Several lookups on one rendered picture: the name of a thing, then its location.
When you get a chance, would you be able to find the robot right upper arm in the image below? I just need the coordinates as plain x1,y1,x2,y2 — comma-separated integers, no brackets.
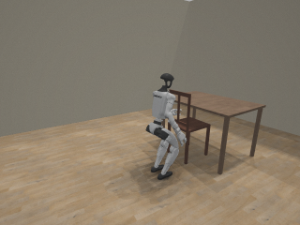
164,92,176,119

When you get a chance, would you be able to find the robot left hand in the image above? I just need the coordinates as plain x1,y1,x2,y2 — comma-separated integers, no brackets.
171,109,182,116

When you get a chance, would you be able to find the chair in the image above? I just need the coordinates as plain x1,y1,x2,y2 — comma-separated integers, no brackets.
167,89,211,164

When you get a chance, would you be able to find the robot right forearm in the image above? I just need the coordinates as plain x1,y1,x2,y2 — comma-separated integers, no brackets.
168,112,182,135

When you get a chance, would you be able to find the robot right hand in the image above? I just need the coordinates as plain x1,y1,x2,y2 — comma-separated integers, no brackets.
176,132,187,147

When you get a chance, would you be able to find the robot right foot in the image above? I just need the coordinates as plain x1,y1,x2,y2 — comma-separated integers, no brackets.
157,171,173,180

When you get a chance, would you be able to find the table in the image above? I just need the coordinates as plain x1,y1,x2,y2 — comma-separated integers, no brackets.
161,91,266,174

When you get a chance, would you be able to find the left robot shin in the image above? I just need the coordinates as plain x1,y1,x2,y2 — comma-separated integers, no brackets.
154,142,169,168

